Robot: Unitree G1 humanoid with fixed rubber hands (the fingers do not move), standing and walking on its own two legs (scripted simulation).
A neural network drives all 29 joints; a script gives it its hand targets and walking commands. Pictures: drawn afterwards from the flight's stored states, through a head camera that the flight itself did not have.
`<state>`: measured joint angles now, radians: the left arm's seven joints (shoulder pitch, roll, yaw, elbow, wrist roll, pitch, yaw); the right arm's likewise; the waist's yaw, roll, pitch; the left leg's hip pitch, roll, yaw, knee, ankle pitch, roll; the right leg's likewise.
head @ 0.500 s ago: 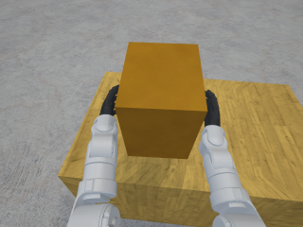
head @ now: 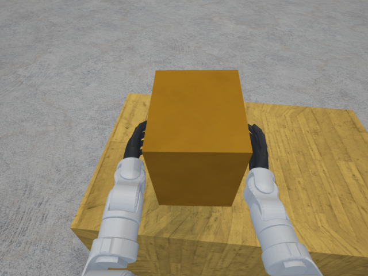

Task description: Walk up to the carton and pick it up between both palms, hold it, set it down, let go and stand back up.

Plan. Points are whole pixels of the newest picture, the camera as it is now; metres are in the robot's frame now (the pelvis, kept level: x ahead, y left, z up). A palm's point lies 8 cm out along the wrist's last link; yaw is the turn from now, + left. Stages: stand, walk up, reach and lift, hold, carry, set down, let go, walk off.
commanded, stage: set down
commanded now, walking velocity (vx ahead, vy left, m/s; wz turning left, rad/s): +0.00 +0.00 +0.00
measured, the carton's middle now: (195, 142) +0.38 -0.03 +0.09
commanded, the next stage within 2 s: none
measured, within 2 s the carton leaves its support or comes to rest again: neither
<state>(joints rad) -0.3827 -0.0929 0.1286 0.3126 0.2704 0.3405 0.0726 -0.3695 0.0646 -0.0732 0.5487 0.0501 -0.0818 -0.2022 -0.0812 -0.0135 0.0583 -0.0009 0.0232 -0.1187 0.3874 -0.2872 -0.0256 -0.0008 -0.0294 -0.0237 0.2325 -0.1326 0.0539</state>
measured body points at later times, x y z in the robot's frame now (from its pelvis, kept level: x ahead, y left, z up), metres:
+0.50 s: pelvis -0.02 -0.02 +0.00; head +0.00 -0.01 +0.45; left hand +0.37 +0.08 +0.05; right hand +0.34 -0.19 +0.07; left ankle -0.04 +0.13 -0.75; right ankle +0.00 -0.16 -0.75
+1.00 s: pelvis +0.00 -0.01 +0.00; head +0.07 +0.02 +0.44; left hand +0.36 +0.09 -0.04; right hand +0.34 -0.18 -0.01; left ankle -0.04 +0.13 -0.75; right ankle +0.00 -0.16 -0.75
